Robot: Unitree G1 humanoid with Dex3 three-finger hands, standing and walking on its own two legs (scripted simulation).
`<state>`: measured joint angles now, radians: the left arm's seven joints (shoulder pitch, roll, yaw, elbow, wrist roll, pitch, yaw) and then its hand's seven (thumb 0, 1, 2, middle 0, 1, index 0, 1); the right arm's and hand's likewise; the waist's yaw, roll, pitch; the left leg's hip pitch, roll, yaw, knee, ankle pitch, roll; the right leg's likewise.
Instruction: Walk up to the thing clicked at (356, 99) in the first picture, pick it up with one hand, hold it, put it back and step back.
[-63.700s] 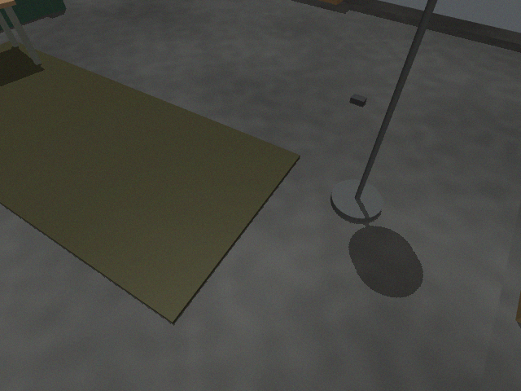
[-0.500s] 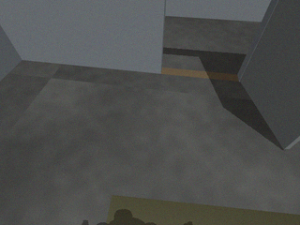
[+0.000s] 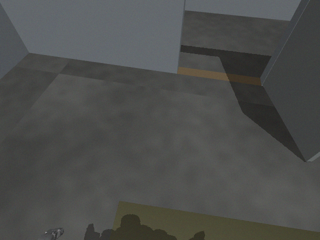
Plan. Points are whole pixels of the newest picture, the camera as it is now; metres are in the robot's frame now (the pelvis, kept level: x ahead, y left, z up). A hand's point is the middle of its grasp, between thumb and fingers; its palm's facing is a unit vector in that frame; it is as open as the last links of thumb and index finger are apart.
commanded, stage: walk up
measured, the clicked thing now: out of the picture -1.33 +0.61 -0.78
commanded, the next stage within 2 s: none
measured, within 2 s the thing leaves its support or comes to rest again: neither
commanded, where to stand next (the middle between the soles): +0.05 +0.02 m, yaw +81 degrees
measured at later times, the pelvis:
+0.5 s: pelvis -0.02 +0.00 -0.02, yaw +25 degrees
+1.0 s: pelvis -0.01 -0.07 -0.01, yaw +50 degrees
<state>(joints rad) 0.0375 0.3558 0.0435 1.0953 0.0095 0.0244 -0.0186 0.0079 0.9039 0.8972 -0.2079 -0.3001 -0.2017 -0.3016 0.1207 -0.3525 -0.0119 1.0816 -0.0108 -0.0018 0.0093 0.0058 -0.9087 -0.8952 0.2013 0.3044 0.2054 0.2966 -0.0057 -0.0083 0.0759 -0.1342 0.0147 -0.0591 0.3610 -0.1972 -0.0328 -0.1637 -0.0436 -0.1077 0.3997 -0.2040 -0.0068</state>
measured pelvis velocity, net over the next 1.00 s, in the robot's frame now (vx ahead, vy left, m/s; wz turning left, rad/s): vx -0.01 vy -0.07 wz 0.86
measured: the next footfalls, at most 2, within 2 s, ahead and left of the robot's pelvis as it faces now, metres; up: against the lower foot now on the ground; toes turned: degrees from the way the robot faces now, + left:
left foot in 0.32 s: +0.00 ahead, +0.15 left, +0.00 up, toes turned +19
right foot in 0.68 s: +0.10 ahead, -0.11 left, +0.00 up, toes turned +35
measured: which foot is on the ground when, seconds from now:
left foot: down 0.00-0.08, up 0.10-0.30, down 0.32-0.70, up 0.72-1.00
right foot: down 0.00-0.34, up 0.36-0.66, down 0.68-1.00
